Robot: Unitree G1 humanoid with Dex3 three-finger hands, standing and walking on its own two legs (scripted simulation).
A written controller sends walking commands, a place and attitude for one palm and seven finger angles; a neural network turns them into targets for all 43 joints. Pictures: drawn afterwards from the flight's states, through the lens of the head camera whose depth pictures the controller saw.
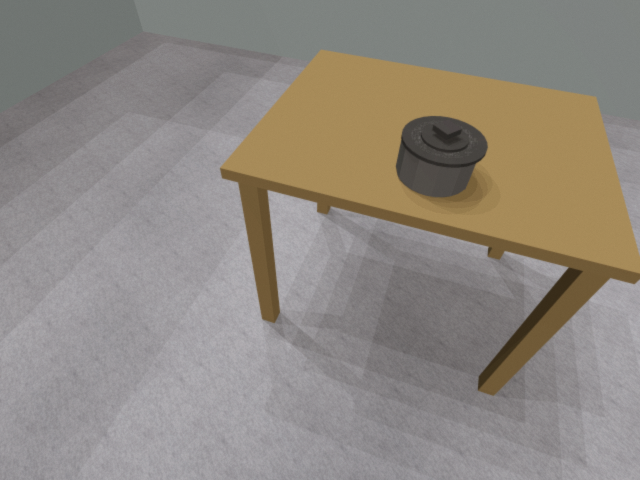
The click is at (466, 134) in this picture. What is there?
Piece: lid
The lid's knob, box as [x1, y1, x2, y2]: [432, 120, 461, 139]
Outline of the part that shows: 433,125 432,129 445,139 459,134 461,130 459,127 448,120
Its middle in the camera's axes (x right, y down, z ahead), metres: +0.26 -0.22 +0.80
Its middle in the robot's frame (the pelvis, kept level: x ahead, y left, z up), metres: +0.76 -0.22 +0.04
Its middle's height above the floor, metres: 0.82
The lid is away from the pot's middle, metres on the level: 0.00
